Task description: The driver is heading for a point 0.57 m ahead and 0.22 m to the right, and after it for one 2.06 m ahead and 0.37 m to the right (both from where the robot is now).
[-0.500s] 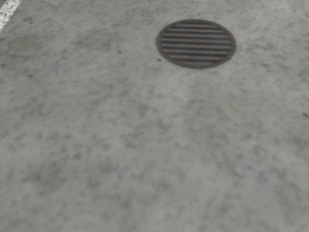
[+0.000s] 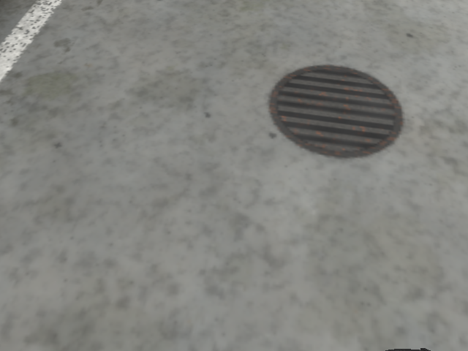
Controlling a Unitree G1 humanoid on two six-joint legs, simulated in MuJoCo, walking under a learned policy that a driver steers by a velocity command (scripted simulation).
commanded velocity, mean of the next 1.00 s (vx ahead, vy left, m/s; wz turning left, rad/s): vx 0.50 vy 0.00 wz -0.46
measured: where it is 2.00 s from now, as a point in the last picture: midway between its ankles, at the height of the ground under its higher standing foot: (341, 186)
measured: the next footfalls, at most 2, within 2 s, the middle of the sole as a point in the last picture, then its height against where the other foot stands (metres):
right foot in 0.52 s outside the picture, level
left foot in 1.08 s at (301, 255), level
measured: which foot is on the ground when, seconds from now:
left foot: down 0.00-0.54, up 0.56-1.00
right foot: up 0.00-0.50, down 0.52-1.00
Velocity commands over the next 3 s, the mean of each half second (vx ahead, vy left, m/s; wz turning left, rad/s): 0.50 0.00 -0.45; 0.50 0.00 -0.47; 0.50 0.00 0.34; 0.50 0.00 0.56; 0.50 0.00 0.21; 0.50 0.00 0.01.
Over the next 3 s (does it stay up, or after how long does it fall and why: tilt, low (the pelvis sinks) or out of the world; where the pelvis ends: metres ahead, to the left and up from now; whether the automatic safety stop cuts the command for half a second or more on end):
stays up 1.54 -0.26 0.02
